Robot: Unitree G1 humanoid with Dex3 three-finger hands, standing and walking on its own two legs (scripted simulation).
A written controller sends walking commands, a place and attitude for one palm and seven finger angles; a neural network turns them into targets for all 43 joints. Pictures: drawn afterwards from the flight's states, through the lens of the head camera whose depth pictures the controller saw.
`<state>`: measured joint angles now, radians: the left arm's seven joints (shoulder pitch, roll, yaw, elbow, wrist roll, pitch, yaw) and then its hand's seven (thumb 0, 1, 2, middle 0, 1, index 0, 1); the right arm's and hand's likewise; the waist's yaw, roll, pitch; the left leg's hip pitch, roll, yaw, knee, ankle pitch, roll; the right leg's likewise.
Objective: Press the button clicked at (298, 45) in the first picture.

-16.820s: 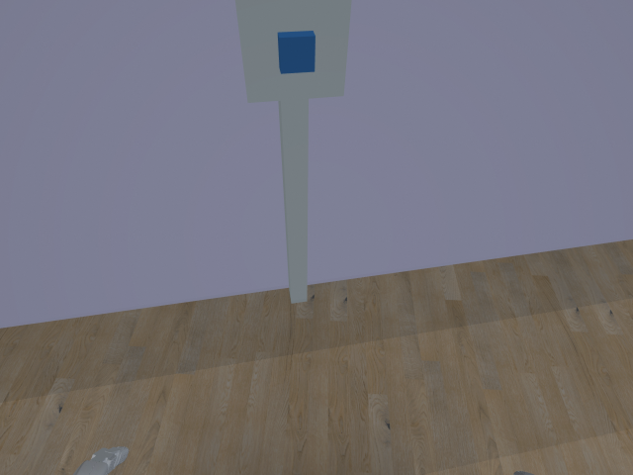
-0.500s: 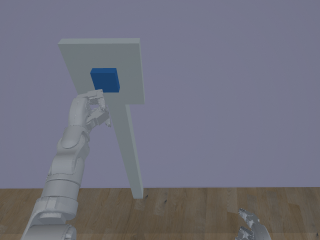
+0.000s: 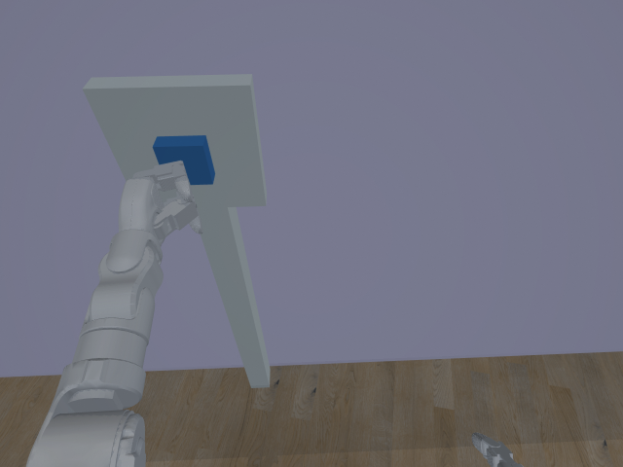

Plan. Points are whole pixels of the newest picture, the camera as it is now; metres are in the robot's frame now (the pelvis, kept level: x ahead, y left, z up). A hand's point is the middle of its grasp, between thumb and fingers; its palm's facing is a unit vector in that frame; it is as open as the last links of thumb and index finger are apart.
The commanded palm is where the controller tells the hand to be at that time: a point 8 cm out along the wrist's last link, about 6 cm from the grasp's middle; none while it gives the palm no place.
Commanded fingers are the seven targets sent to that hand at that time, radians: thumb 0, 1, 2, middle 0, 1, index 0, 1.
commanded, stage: press the button with the knuckle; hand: left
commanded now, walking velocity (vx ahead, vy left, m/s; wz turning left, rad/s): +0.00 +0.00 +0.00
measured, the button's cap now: (186, 159) +0.47 +0.19 +0.17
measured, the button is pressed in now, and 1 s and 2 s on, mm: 0 12 0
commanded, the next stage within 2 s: hold the button down briefly in 0.62 s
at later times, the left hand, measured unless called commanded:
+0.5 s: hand (183, 196) +0.42 +0.18 +0.14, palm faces +0.09 -1.00 +0.01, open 2.8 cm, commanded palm +0.41 +0.24 +0.14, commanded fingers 0.00 0.90 0.90 -1.30 -1.50 -1.30 -1.50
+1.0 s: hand (183, 194) +0.43 +0.19 +0.14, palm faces +0.10 -1.00 -0.01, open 2.8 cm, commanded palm +0.43 +0.23 +0.14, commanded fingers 0.00 0.90 0.90 -1.30 -1.50 -1.30 -1.50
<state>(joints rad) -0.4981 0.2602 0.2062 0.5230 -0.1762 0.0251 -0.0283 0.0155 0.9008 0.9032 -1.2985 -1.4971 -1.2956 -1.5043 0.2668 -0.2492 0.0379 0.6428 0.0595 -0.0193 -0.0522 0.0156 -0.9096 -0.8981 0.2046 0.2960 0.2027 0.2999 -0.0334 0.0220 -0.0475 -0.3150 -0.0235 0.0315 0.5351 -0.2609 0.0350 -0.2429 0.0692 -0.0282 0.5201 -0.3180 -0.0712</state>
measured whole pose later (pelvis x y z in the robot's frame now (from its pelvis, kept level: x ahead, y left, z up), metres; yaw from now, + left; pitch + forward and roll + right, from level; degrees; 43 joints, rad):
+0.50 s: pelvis -0.01 +0.01 +0.00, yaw +1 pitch +4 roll -1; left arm -0.70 0.31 0.23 0.79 -0.17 -0.07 -0.09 -0.03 0.79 0.91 -1.30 -1.50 -1.32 -1.50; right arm 0.29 -0.26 0.04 0.66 0.06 -0.02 -0.05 0.01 -0.91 -0.90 0.20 0.30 0.20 0.30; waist -0.05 0.02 -0.04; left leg -0.40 -0.03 0.01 0.58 -0.25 0.04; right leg -0.31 0.06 -0.05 0.55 -0.31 -0.06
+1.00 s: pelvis -0.05 +0.02 -0.01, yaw +2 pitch +6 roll -2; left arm -0.93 0.36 0.22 1.12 -0.14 -0.23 -0.05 -0.03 0.73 0.96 -1.30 -1.50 -1.36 -1.50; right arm 0.38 -0.28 0.04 0.72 0.04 -0.10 -0.04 0.01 -0.91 -0.90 0.21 0.30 0.20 0.30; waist -0.10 0.02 -0.04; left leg -0.54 -0.04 0.00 0.67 -0.24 0.06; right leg -0.45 0.05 -0.07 0.65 -0.30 -0.05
